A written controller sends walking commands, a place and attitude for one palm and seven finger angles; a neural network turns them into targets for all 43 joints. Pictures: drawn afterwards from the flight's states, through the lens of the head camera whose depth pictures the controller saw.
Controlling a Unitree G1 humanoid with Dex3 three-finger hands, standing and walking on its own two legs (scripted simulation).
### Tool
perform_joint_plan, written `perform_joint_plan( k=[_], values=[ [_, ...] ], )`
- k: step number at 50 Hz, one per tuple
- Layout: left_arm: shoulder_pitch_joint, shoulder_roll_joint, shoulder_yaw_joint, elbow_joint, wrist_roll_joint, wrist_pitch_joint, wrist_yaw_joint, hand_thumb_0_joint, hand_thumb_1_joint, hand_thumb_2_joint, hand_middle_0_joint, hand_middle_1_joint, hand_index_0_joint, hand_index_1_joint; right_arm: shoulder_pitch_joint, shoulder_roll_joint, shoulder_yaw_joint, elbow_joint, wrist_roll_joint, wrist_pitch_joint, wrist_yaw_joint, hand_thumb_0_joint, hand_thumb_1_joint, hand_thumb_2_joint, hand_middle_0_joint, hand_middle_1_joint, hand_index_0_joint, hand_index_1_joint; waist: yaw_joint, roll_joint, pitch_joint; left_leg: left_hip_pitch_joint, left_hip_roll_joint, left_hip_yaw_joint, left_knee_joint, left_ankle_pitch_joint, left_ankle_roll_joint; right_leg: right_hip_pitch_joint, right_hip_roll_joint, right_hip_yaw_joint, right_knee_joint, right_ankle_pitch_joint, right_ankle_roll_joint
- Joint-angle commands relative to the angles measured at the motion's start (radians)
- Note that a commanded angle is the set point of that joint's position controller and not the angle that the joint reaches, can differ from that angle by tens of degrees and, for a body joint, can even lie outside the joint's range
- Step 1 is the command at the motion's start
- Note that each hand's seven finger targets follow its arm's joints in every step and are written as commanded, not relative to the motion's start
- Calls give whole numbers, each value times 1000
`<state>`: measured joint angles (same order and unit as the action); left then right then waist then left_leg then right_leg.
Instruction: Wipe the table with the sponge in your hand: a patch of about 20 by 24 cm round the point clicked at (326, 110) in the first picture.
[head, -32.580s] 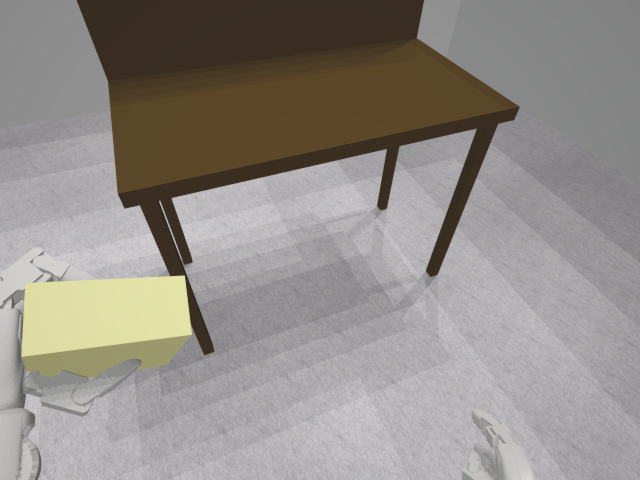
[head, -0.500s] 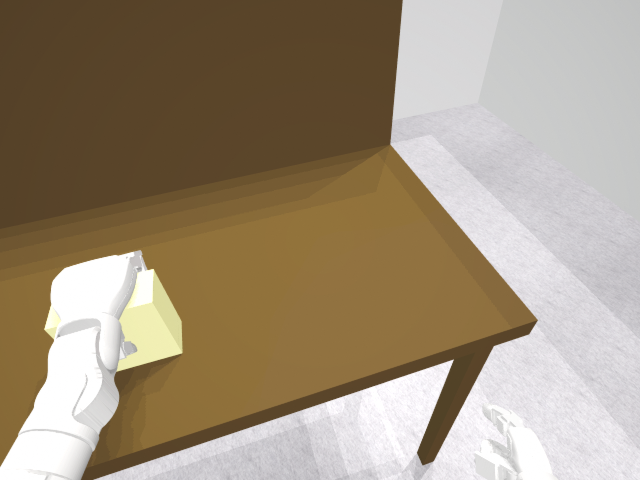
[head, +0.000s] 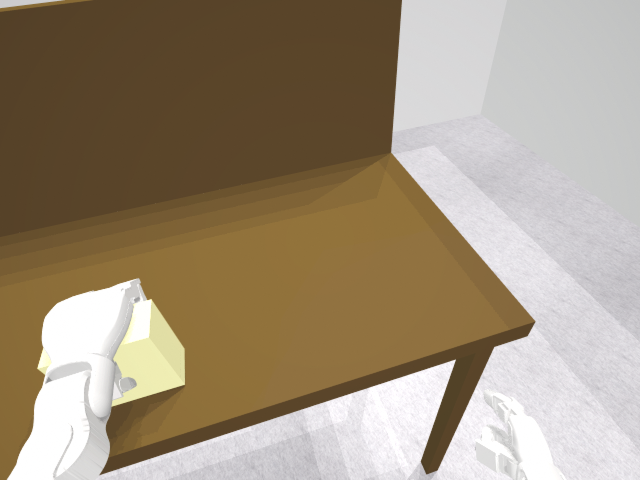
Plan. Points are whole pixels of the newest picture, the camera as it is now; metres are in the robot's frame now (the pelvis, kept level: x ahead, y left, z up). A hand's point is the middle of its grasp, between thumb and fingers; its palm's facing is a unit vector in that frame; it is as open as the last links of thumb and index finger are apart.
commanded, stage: wipe back along the first lane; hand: left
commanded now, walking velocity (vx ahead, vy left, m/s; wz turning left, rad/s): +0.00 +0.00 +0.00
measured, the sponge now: (128, 364) +0.24 +0.30 +0.03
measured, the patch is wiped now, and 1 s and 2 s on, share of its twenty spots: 1.00 1.00 1.00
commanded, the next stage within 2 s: lift the sponge slowly off the table in 0.04 s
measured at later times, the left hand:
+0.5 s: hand (111, 362) +0.21 +0.29 +0.08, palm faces +0.04 -0.09 -1.00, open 10.1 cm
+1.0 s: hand (105, 347) +0.22 +0.29 +0.10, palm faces +0.04 -0.08 -1.00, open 10.1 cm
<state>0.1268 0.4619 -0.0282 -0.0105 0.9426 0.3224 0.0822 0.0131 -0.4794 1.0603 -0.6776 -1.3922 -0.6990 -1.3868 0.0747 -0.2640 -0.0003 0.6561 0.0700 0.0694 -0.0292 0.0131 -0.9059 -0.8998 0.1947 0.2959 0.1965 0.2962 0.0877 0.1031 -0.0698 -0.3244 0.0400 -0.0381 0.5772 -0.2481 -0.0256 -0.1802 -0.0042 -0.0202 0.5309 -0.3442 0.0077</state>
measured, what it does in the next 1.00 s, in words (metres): stands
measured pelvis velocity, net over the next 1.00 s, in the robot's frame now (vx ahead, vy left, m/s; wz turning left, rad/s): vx -0.02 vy -0.01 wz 0.02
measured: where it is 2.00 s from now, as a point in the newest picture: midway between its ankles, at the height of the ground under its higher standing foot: outside the picture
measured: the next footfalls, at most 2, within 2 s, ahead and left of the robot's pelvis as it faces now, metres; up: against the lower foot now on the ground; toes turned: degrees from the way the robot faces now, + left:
none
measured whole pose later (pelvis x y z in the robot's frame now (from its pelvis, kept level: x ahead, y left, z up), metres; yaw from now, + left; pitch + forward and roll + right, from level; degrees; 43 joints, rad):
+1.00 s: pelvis -0.02 -0.01 +0.00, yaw +1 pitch -5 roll -1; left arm 0.00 0.49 -0.06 0.03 0.91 0.31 0.00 0.00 -0.51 1.06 -0.73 -1.34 -0.75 -1.33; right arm 0.04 -0.25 0.02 0.71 0.06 0.01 -0.07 0.01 -0.90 -0.90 0.20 0.30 0.20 0.30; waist 0.12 0.12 -0.01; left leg -0.24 0.05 -0.06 0.50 -0.18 -0.04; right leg -0.09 0.01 -0.04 0.47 -0.29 -0.01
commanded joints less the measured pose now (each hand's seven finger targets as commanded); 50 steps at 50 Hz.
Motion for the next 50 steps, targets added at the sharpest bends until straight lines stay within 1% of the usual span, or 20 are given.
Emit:
perform_joint_plan(
  k=[1,2,6,7,9,11,12,14,16,19,21,22,25,33,36,39,41,44,46,50],
  values=[
    [23,133,77,-120,-22,20,-16,0,100,1300,-1200,-1600,-1200,-1600,-207,-103,-32,-179,-9,-60,1,0,-900,-900,200,300,200,300,32,-102,-90,136,-67,27,-50,199,61,-50,56,-11,-84,320,-57],
    [46,82,32,-146,-28,21,-18,0,100,1300,-1200,-1600,-1200,-1600,-210,-95,-30,-191,-6,-61,2,0,-900,-900,200,300,200,300,27,-90,-80,133,-67,33,-49,188,63,-58,56,-23,-83,302,-53],
    [59,111,57,-164,-25,27,-14,0,100,1300,-1200,-1600,-1200,-1600,-219,-97,-31,-183,-8,-66,3,0,-900,-900,200,300,200,300,31,-106,-63,139,-62,21,-59,168,61,-68,60,-10,-96,261,-58],
    [45,75,21,-160,-23,31,-15,0,100,1300,-1200,-1600,-1200,-1600,-219,-93,-26,-184,-7,-66,1,0,-900,-900,200,300,200,300,24,-111,-60,135,-61,28,-59,160,62,-77,60,-23,-92,247,-54],
    [-38,80,8,-169,-10,33,-12,0,100,1300,-1200,-1600,-1200,-1600,-219,-94,-26,-179,-8,-68,-3,0,-900,-900,200,300,200,300,15,-104,-60,140,-59,22,-68,144,62,-89,62,-27,-97,215,-55],
    [-60,134,49,-189,-2,33,-6,0,100,1300,-1200,-1600,-1200,-1600,-231,-96,-26,-177,-12,-74,-8,0,-900,-900,200,300,200,300,30,-74,-76,159,-61,14,-74,149,63,-74,65,-11,-101,213,-63],
    [-48,95,21,-196,-7,30,-7,0,100,1300,-1200,-1600,-1200,-1600,-228,-86,-25,-183,-9,-78,-8,0,-900,-900,200,300,200,300,28,-81,-82,156,-63,20,-71,147,65,-71,63,-27,-95,204,-59],
    [-80,127,44,-180,-3,31,-9,0,100,1300,-1200,-1600,-1200,-1600,-226,-93,-24,-170,-12,-77,-13,0,-900,-900,200,300,200,300,24,-96,-77,159,-63,18,-72,153,64,-69,62,-22,-101,217,-59],
    [-131,140,42,-209,5,29,-12,0,100,1300,-1200,-1600,-1200,-1600,-240,-91,-21,-171,-13,-80,-15,0,-900,-900,200,300,200,300,24,-51,-76,174,-61,11,-83,139,61,-71,66,-12,-111,188,-65],
    [-118,105,12,-213,6,20,-14,0,100,1300,-1200,-1600,-1200,-1600,-233,-82,-20,-170,-13,-90,-11,0,-900,-900,200,300,200,300,28,-44,-89,179,-63,12,-86,156,63,-58,67,-28,-105,202,-65],
    [-161,168,63,-232,7,16,-13,0,100,1300,-1200,-1600,-1200,-1600,-239,-89,-20,-168,-18,-90,-15,0,-900,-900,200,300,200,300,30,-57,-101,189,-63,7,-89,153,62,-44,70,-14,-112,201,-68],
    [-166,145,45,-230,2,14,-13,0,100,1300,-1200,-1600,-1200,-1600,-237,-82,-17,-171,-16,-93,-18,0,-900,-900,200,300,200,300,28,-60,-105,184,-67,13,-87,153,64,-43,66,-23,-110,199,-64],
    [-227,180,65,-196,12,15,-14,0,100,1300,-1200,-1600,-1200,-1600,-239,-87,-15,-148,-18,-90,-27,0,-900,-900,200,300,200,300,24,-38,-73,192,-68,14,-95,135,61,-60,65,-18,-133,175,-65],
    [-309,191,65,-225,14,-11,-16,0,100,1300,-1200,-1600,-1200,-1600,-244,-80,-12,-146,-20,-110,-37,0,-900,-900,200,300,200,300,30,-6,-114,224,-73,12,-108,144,61,-31,65,-16,-142,177,-70],
    [-354,240,97,-227,14,-13,-17,0,100,1300,-1200,-1600,-1200,-1600,-252,-86,-10,-141,-24,-110,-42,0,-900,-900,200,300,200,300,27,-12,-100,229,-73,10,-115,134,58,-30,65,4,-160,166,-71],
    [-375,227,87,-207,16,-19,-14,0,100,1300,-1200,-1600,-1200,-1600,-250,-84,-12,-131,-22,-114,-47,0,-900,-900,200,300,200,300,25,-19,-103,239,-75,20,-112,149,61,-33,60,-2,-167,180,-66],
    [-408,281,129,-195,12,-14,-14,0,100,1300,-1200,-1600,-1200,-1600,-254,-91,-10,-129,-22,-115,-51,0,-900,-900,200,300,200,300,29,-11,-104,242,-77,16,-121,132,58,-24,62,16,-177,160,-71],
    [-418,242,97,-189,6,-21,-21,0,100,1300,-1200,-1600,-1200,-1600,-253,-86,-11,-125,-20,-119,-50,0,-900,-900,200,300,200,300,27,-14,-118,249,-79,23,-116,158,60,-17,57,-2,-171,192,-67],
    [-409,277,126,-191,-1,-16,-30,0,100,1300,-1200,-1600,-1200,-1600,-258,-91,-9,-128,-21,-119,-51,0,-900,-900,200,300,200,300,32,-8,-118,251,-79,17,-123,159,58,-5,59,12,-177,192,-71],
    [-414,258,103,-186,-6,-18,-50,0,100,1300,-1200,-1600,-1200,-1600,-258,-91,-11,-129,-20,-116,-49,0,-900,-900,200,300,200,300,32,-14,-118,246,-80,21,-123,157,62,-6,52,0,-179,197,-64]
  ],
)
